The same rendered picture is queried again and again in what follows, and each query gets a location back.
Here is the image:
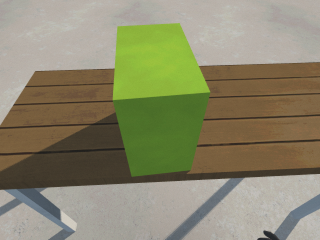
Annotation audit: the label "carton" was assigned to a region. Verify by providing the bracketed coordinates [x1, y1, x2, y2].
[112, 23, 211, 177]

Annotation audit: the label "robot right hand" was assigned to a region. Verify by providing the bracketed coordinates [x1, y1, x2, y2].
[257, 230, 280, 240]

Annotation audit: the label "table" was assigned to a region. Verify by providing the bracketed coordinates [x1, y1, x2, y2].
[0, 62, 320, 232]

